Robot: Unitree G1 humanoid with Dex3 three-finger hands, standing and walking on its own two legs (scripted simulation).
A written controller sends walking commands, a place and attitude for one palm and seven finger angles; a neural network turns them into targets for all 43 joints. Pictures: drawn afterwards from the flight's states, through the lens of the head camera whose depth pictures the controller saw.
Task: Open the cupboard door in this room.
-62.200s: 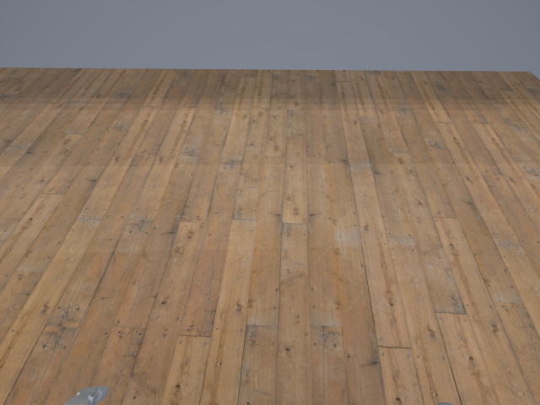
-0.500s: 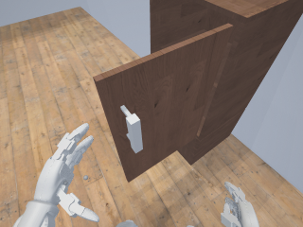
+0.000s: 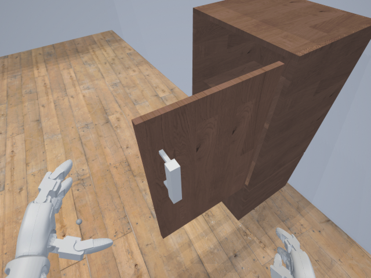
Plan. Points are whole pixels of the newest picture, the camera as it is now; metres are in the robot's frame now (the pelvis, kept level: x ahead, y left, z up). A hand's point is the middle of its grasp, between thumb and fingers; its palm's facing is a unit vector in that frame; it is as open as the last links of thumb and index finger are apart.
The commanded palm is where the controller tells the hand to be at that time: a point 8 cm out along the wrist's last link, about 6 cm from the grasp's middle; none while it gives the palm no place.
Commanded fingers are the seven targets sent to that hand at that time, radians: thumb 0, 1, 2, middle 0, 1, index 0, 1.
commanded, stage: draw the hand back to the body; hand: left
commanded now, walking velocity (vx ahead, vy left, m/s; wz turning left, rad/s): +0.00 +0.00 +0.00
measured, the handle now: (169, 176) +0.34 +0.08 +0.02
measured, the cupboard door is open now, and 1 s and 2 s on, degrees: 89 89 89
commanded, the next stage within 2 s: step back with the hand held close in 0.86 s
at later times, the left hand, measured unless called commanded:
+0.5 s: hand (46, 181) +0.22 +0.25 +0.17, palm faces +0.43 -0.78 -0.45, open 8.9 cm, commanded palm +0.17 +0.29 +0.19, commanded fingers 0.00 0.90 0.90 -0.20 -0.30 -0.20 -0.30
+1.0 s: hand (48, 187) +0.21 +0.24 +0.17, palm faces +0.43 -0.79 -0.43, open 7.4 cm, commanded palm +0.16 +0.28 +0.20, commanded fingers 0.00 0.90 0.90 -0.20 -0.30 -0.20 -0.30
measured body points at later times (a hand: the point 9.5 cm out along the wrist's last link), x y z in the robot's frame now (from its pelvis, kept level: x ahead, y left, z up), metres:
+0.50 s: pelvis +0.03 -0.01 +0.02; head +0.02 -0.03 +0.47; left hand +0.19 +0.29 +0.20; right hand +0.22 -0.23 -0.06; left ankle -0.01 +0.11 -0.72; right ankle -0.01 -0.13 -0.72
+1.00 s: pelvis +0.01 -0.02 +0.03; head +0.00 -0.04 +0.47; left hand +0.18 +0.28 +0.20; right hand +0.20 -0.24 -0.07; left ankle -0.01 +0.11 -0.72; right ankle -0.01 -0.13 -0.72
